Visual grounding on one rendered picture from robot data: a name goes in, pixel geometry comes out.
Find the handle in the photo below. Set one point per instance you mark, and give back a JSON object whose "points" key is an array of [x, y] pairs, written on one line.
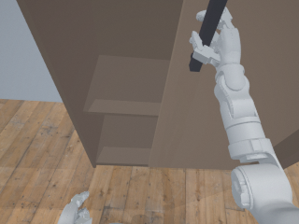
{"points": [[210, 23]]}

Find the robot right forearm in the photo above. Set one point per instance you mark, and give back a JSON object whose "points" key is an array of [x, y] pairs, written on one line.
{"points": [[240, 118]]}

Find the robot left hand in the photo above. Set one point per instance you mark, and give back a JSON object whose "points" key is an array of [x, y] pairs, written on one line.
{"points": [[71, 214]]}

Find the robot right hand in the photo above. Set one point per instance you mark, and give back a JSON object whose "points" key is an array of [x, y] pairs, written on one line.
{"points": [[227, 43]]}

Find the right robot upper arm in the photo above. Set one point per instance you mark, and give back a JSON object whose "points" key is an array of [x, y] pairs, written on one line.
{"points": [[263, 190]]}

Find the wardrobe door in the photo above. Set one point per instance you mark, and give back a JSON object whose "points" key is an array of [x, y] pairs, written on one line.
{"points": [[286, 147], [190, 133]]}

